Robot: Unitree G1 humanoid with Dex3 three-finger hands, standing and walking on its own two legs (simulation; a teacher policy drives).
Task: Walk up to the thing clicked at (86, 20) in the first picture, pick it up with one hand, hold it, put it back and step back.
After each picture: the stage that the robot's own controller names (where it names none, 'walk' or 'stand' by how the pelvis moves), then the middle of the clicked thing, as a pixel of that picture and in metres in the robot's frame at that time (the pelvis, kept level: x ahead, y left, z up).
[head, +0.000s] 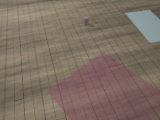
stand; (86, 21) +1.89 -0.03 -0.72
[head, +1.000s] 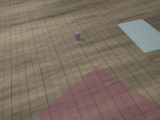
walk; (77, 36) +1.76 +0.21 -0.70
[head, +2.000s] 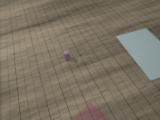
walk; (66, 55) +1.22 +0.31 -0.71
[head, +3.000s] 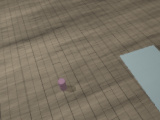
walk; (62, 84) +0.80 +0.27 -0.71
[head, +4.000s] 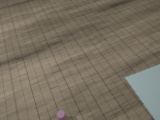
walk; (61, 116) +0.51 +0.24 -0.71
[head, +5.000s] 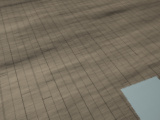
stand; out of the picture +0.42 +0.21 -0.72
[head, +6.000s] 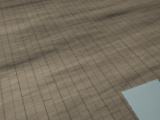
stand; out of the picture +0.41 +0.20 -0.72
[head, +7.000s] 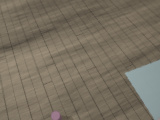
walk; (56, 117) +0.38 +0.22 -0.69
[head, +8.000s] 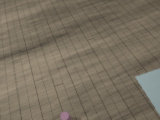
stand; (65, 118) +0.42 +0.22 -0.69
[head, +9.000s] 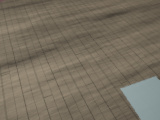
stand; out of the picture +0.46 +0.22 -0.71
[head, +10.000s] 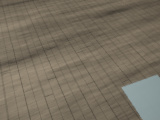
stand; out of the picture +0.45 +0.21 -0.73
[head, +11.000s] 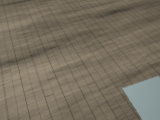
stand; out of the picture +0.44 +0.20 -0.73
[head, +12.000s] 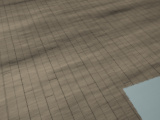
stand; out of the picture +0.43 +0.21 -0.73
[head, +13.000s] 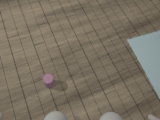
go down; (48, 81) +0.49 +0.20 -0.52
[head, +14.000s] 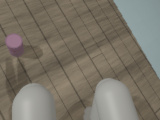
go down; (15, 45) +0.51 +0.25 -0.30
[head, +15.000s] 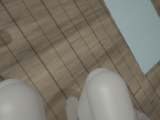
close in; out of the picture +0.50 +0.28 -0.26
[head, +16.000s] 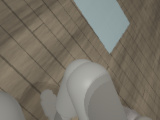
close; out of the picture +0.49 +0.31 -0.23
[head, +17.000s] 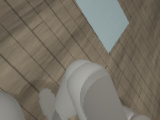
lift; out of the picture +0.48 +0.31 -0.24
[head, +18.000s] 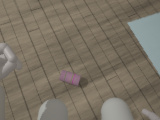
close; (70, 77) +0.47 +0.06 -0.46
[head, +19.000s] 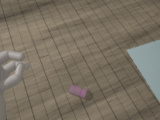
lift; (78, 91) +0.51 +0.03 -0.57
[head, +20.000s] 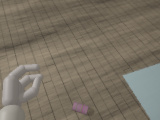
close; (80, 108) +0.53 +0.01 -0.69
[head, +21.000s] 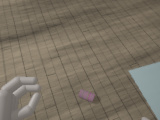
hold; (86, 95) +0.58 -0.03 -0.66
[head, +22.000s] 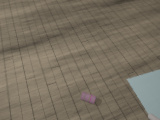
stand; (88, 97) +0.63 -0.04 -0.69
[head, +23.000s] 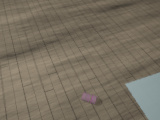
stand; (89, 98) +0.66 -0.08 -0.68
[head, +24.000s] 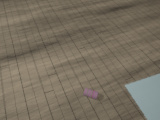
stand; (90, 93) +0.72 -0.09 -0.68
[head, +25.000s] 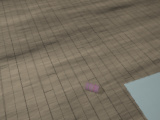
stand; (92, 87) +0.78 -0.11 -0.68
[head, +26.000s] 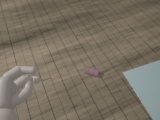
close; (91, 71) +0.83 -0.11 -0.67
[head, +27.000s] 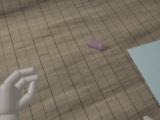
close; (95, 44) +0.89 -0.11 -0.58
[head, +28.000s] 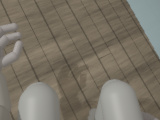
stand; out of the picture +0.98 -0.06 -0.33
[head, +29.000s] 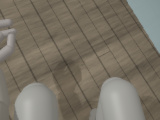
close; out of the picture +1.01 -0.05 -0.31
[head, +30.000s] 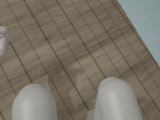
hold; out of the picture +1.03 -0.03 -0.30
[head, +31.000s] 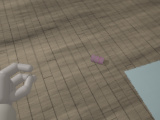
close; (97, 59) +0.97 -0.16 -0.65
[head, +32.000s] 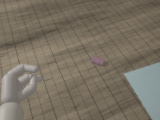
close; (97, 61) +0.97 -0.16 -0.69
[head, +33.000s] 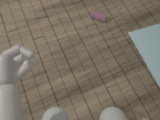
crouch; (98, 16) +1.02 -0.14 -0.51
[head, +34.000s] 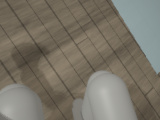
hold; out of the picture +1.08 -0.02 -0.30
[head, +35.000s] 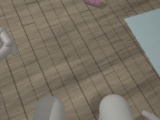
hold; (92, 0) +1.07 -0.11 -0.43
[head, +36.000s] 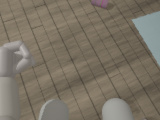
lower; (99, 2) +1.05 -0.13 -0.46
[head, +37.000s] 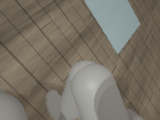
lower; out of the picture +1.09 +0.09 -0.26
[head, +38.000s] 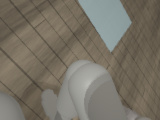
lower; out of the picture +1.09 +0.13 -0.26
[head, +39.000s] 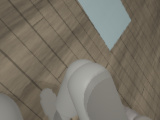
lower; out of the picture +1.08 +0.13 -0.26
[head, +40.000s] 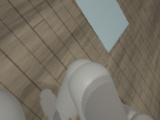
open; out of the picture +1.08 +0.13 -0.26
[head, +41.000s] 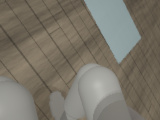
stand; out of the picture +1.08 +0.11 -0.28
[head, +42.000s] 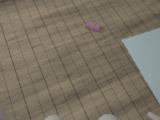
stand; (92, 25) +1.01 -0.13 -0.57
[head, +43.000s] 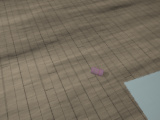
stand; (97, 71) +0.96 -0.16 -0.69
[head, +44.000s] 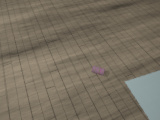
stand; (98, 70) +0.96 -0.17 -0.69
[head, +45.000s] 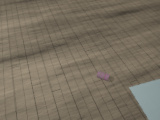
stand; (103, 75) +0.96 -0.18 -0.73
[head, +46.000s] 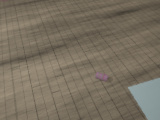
stand; (101, 76) +0.95 -0.16 -0.75
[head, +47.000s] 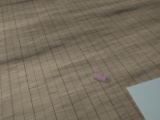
stand; (99, 77) +0.92 -0.15 -0.75
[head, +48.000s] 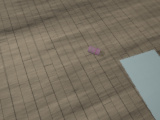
walk; (94, 50) +1.02 -0.18 -0.74
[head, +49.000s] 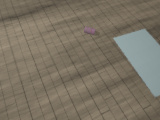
walk; (89, 30) +1.33 -0.04 -0.72
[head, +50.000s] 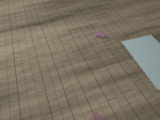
stand; (100, 35) +1.59 -0.16 -0.73
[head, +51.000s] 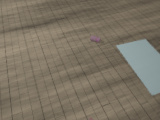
stand; (95, 39) +1.54 -0.14 -0.75
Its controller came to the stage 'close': yes
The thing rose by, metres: 0.01
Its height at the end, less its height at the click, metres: -0.02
